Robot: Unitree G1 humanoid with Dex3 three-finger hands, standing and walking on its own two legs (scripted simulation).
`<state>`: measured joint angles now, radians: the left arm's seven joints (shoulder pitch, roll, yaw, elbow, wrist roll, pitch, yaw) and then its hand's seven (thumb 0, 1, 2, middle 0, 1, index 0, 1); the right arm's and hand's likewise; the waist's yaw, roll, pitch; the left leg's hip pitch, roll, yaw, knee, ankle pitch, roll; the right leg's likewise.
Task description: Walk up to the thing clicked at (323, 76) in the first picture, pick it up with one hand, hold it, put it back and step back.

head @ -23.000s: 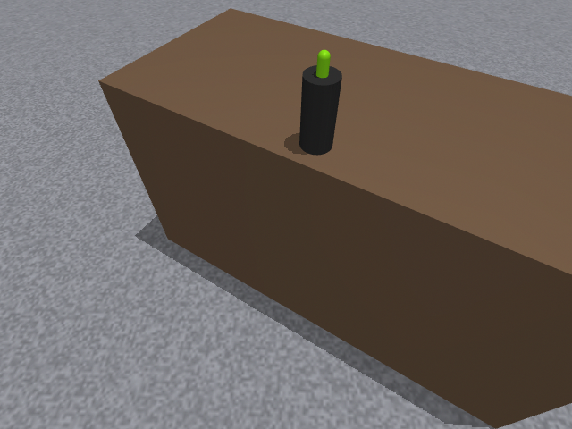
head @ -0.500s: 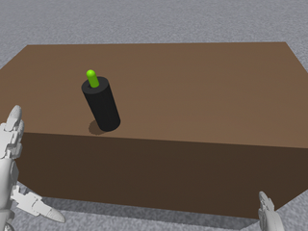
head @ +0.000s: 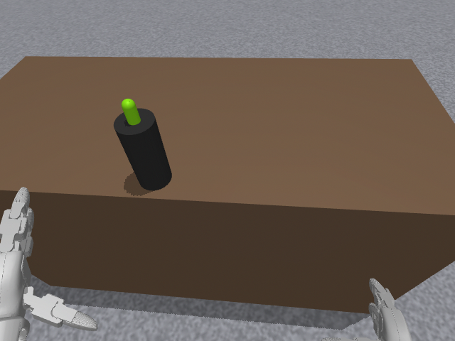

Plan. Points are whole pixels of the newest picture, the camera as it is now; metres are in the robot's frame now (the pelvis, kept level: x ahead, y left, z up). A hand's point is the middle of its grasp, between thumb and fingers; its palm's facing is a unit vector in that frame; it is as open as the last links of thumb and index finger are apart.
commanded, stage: home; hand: left
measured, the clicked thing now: (143, 144) +0.44 +0.21 +0.09
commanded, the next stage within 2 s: none
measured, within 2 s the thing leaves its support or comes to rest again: neither
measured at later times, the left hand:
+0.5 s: hand (147, 309) +0.18 +0.18 -0.10, palm faces +0.06 -0.98 -0.20, open 17.6 cm
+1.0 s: hand (128, 326) +0.16 +0.22 -0.12, palm faces -0.07 -0.93 -0.35, open 17.5 cm
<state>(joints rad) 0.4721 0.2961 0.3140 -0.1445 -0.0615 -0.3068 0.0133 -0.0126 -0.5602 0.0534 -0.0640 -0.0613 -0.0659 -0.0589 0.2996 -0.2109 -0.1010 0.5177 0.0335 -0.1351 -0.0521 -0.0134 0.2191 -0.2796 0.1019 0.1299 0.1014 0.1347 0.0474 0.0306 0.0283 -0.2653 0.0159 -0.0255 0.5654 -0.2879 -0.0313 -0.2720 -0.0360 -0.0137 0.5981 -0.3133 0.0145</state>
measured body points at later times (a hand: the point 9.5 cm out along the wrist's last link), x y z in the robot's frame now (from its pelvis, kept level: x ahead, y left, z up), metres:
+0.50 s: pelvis +0.01 +0.01 +0.00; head +0.04 +0.02 +0.45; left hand +0.18 +0.23 -0.08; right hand +0.17 -0.22 -0.09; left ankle +0.01 +0.14 -0.73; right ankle +0.00 -0.13 -0.73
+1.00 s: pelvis +0.02 +0.01 +0.00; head +0.03 +0.00 +0.45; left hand +0.16 +0.27 -0.10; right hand +0.14 -0.26 -0.12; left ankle +0.01 +0.14 -0.73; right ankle +0.00 -0.13 -0.73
